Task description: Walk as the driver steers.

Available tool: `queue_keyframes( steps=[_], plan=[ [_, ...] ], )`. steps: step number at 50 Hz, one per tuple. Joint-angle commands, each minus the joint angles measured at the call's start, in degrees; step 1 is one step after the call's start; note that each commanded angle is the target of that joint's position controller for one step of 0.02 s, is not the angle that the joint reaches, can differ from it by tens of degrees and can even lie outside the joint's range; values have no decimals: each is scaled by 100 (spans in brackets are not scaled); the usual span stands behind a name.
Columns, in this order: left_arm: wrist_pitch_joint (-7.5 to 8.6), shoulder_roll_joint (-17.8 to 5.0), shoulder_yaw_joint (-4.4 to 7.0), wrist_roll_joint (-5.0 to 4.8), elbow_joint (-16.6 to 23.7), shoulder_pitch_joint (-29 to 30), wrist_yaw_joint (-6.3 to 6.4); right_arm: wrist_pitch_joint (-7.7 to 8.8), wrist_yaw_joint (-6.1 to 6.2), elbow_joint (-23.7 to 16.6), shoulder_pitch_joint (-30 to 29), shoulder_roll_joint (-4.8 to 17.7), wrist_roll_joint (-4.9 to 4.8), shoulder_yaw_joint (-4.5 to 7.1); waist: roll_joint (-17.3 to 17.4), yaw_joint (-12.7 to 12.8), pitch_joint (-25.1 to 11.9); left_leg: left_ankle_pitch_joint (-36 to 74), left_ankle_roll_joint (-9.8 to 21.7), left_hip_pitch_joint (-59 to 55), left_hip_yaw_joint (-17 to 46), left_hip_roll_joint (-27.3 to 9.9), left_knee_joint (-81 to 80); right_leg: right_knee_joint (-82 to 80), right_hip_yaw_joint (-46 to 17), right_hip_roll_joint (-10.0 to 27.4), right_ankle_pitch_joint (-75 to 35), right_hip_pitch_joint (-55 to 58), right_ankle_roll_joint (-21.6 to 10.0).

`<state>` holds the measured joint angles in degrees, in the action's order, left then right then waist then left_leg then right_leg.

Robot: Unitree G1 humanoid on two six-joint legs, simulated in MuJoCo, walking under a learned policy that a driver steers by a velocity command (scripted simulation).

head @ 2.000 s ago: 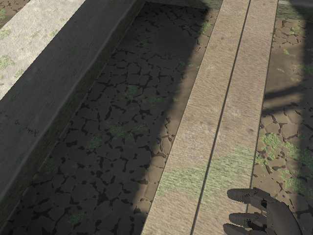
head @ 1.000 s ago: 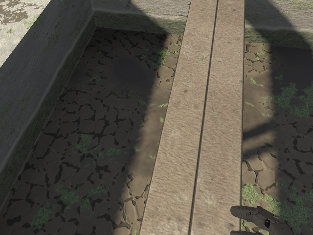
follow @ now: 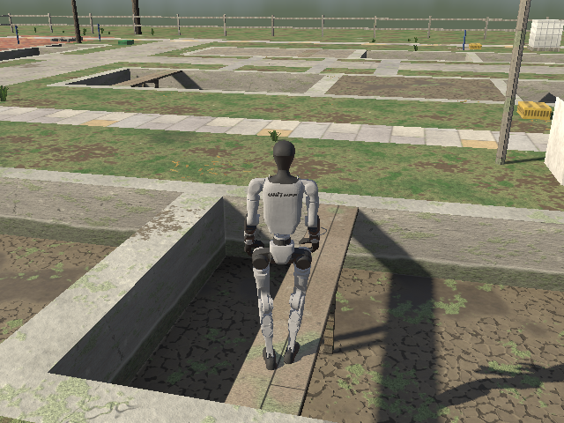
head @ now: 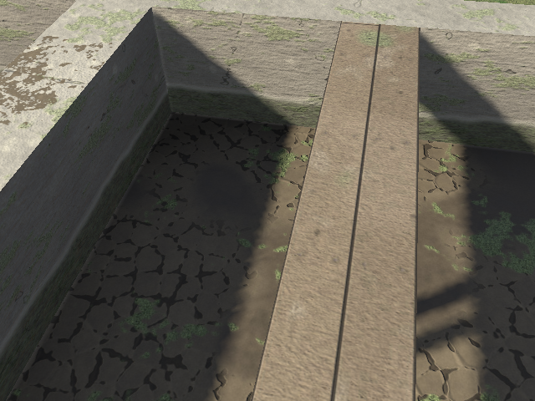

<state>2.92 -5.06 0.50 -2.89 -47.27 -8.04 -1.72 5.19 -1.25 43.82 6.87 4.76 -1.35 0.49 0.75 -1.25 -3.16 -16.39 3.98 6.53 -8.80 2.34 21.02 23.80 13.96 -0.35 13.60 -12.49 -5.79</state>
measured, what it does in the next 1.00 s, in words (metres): walks ahead: right foot, then left foot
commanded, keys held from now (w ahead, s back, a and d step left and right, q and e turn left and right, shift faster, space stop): w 0.36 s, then no key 0.64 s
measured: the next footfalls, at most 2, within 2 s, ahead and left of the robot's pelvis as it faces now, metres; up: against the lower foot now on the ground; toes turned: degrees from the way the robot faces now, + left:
right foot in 0.40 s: +0.32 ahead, -0.13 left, +0.00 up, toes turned -12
left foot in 0.76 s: +0.31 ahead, +0.00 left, +0.00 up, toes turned +8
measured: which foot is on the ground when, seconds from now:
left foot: down 0.00-0.38, up 0.40-0.74, down 0.76-1.00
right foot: down 0.00-0.08, up 0.10-0.38, down 0.40-1.00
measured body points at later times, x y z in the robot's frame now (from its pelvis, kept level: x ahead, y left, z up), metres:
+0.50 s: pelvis +0.16 -0.06 -0.04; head +0.20 -0.07 +0.41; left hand +0.26 +0.19 -0.17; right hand +0.24 -0.31 -0.18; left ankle +0.03 +0.05 -0.63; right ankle +0.21 -0.10 -0.74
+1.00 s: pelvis +0.28 -0.07 -0.02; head +0.29 -0.09 +0.43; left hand +0.46 +0.12 -0.12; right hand +0.46 -0.25 -0.13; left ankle +0.27 -0.01 -0.74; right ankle +0.28 -0.12 -0.74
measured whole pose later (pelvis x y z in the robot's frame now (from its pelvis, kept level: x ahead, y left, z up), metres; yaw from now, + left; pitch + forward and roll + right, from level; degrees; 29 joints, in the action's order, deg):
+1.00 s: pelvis +0.28 -0.07 -0.02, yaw -1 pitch +2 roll +2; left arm 3.1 -6.4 -1.8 -1.9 -44.6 -6.1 0.2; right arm 5.3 -2.0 46.1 4.8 4.6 -0.7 -1.7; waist -0.1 -0.7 -1.7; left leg -19.0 5.2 16.1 -12.5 2.5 33.0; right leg 36.9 12.0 2.4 19.0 -18.6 -1.9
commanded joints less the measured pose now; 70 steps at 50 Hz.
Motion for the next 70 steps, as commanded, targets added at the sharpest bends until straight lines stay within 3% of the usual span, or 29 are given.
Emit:
queue_keyframes(
  steps=[1, 5, 7, 10, 12, 15, 17, 19, 20, 21, 22, 24, 26, 29, 33, 36, 38, 39, 40, 41, 42, 43, 44, 48, 49, 51, 53, 56, 70],
  plan=[
    [100, -757, 245, -64, 338, 207, -109, 117, -115, -323, -22, 607, -136, 197, -40, -126, 137, -891, 260, 112, 862, -678, -329, -654, -1133, 702, 1659, -478, -207],
    [200, -617, 296, -204, 339, 424, -394, 233, -261, -253, 484, 850, 19, 333, 410, -376, 544, -1962, 492, -522, 1878, -1307, -715, 914, -382, 203, 1601, -2175, -149],
    [168, -676, 380, -427, 189, 598, -499, 209, -339, -130, 988, 1152, -91, 482, 566, -584, 696, -1990, 935, -1158, 3068, -2163, -1219, 2913, -272, 130, 1781, -3513, -102],
    [56, -833, 408, -304, -61, 171, -565, 443, -438, -7, 999, 942, -205, 474, 263, -306, 736, -319, 1180, -1679, 2808, -2204, -963, 5073, -873, 849, 1521, -5040, 213],
    [28, -733, 367, -245, 21, 302, -641, 516, -339, -71, 677, 818, -301, 416, -33, -95, 695, 114, 803, -864, 1834, -1716, -965, 4169, -812, 1076, 788, -4398, 331],
    [30, -727, 416, -205, 81, 755, -654, 572, -98, 137, 826, 1095, -346, 479, -113, -256, 627, 189, 414, 893, 791, -1270, -1069, 2533, 63, 528, 613, -1867, 391],
    [110, -956, 489, -107, -103, 63, -672, 705, -183, 267, 731, 1310, -162, 493, 199, -32, 491, -425, 401, 1610, 526, -1046, -375, 2084, 423, 112, 671, -354, 266],
    [215, -1329, 691, -105, -545, -1483, -614, 772, -198, 259, 184, 1295, 179, 423, -390, 934, -132, 287, 171, 1940, 344, -647, 1734, 1422, 389, -232, 530, 1339, 250],
    [329, -1657, 786, -66, -670, -2199, -537, 671, -145, 159, -46, 1126, 229, 358, -1139, 1293, -580, -1475, -37, 2693, 23, -264, 3667, 645, -1067, 893, 1418, 2070, 454],
    [348, -1750, 621, -116, -390, -2227, -482, 600, -265, 180, 688, 1259, -292, 538, -1532, 789, -1073, -2556, -418, 4319, 380, 176, 5489, -613, -4766, 2677, 1119, 2874, 14],
    [280, -1703, 549, -106, -240, -1622, -460, 487, -193, 531, 1308, 1250, -442, 551, -1148, 450, -1228, -1503, -642, 4808, 623, -190, 6798, -955, -5914, 2914, -1016, 2837, -567],
    [333, -1373, 425, -59, -165, -914, -244, 309, 76, 821, 1181, 1191, -136, 452, -129, 195, -915, -581, -997, 4125, 569, -985, 7625, -105, -3798, 2656, -2354, 1096, -531],
    [367, -472, 52, -117, -90, -112, -51, 114, 147, 707, 780, 554, 141, 231, 181, -323, -6, -387, -867, 2802, 545, -1262, 6329, -178, -1993, 1835, -1415, -1562, -312],
    [192, -866, 34, -65, 331, 383, 40, 62, 125, 119, 136, 383, 174, 165, -127, -325, -590, -105, -760, 2037, -118, -755, 5221, -229, -839, 1318, -2487, -1631, -392],
    [35, -1123, 140, 116, 127, -495, -1, 17, 175, -166, -303, 490, 317, 193, -293, 29, -614, -1009, -696, 2084, -236, -320, 3510, 254, -883, 1587, -3917, -213, -493],
    [43, -1048, 64, 212, 247, -106, 90, 39, -8, -148, -288, 461, 194, 118, -626, -131, -453, -793, -473, 1628, -127, -308, 2145, 399, -888, 1488, -3178, -26, -411],
    [117, -806, -49, 255, 530, 442, 167, 138, -148, 150, 419, 412, 160, 66, 92, -699, -744, 1409, -457, 44, -93, -288, 275, 1658, -554, 1040, -2191, -398, 112],
    [92, -447, -205, 195, 648, 295, 211, 240, -83, 2, 296, 885, 175, 115, 449, -389, -1414, 3388, -487, -947, 1623, -1837, 322, 2820, -342, 744, 752, -946, 308],
    [80, -532, -56, -95, 330, -627, 214, 259, -303, -189, 31, 644, 312, -8, 866, -140, -1310, 5897, 254, -1207, 2532, -2435, 309, 3553, -299, 71, 2720, -2041, 242],
    [90, -710, -59, -84, 228, -647, 302, 250, -468, -141, 134, 514, 268, -66, 803, -273, -1038, 6356, 583, -1043, 2369, -2407, 385, 4171, -317, 182, 2812, -2278, 372],
    [109, -744, -70, -68, 379, -238, 341, 288, -544, -204, -33, 538, 160, -70, 677, -225, -696, 5992, 706, -681, 2083, -2210, 365, 4393, -348, 285, 2668, -2394, 470],
    [63, -689, -44, -60, 350, 139, 378, 280, -474, -240, -501, 427, -29, -106, 297, 115, -347, 5134, 708, 22, 1944, -2105, 324, 4452, -606, 535, 2295, -2169, 552],
    [-3, -570, -98, -43, 386, 199, 343, 276, -350, -264, -785, 298, -77, -144, 93, 319, -261, 4440, 582, 622, 1524, -1843, 246, 4036, -709, 643, 2038, -1690, 634],
    [-4, -194, -229, 38, 292, -357, 152, 105, 29, -373, -1068, 465, 0, -103, 80, 382, -405, 2515, 228, 638, 138, -667, 519, 552, 382, -246, 173, -53, 608],
    [55, -323, -216, 187, 405, -256, 123, 86, 34, -300, -804, 444, 63, -78, 279, 132, -492, 1876, 180, 440, 302, -726, 703, 327, 16, 55, -827, 101, 583],
    [222, -595, -302, 336, 814, 411, 100, 62, -88, -124, -95, 207, 200, -90, -402, -479, -582, 262, -29, 280, 372, -494, 653, -189, -1716, 1518, -2813, -299, 708],
    [183, -585, -334, 233, 911, 676, 21, 139, -95, 44, -138, 331, -40, -49, -685, -280, -109, 556, 14, 203, 478, -514, 354, -559, -1793, 1452, -2590, -318, 810],
    [143, -625, -325, 52, 667, 193, 54, 73, -97, 118, -343, 457, -107, 15, -511, -55, -339, 939, 56, 97, 648, -636, -2, -721, -1617, 1353, -2923, 478, 638],
    [206, -603, -228, 32, 44, -180, 146, 95, -119, 846, -88, 792, -137, 40, -145, -84, -134, 1378, 236, -187, 949, -1066, -529, -1335, -1268, 1192, -2343, 883, 164]
  ],
)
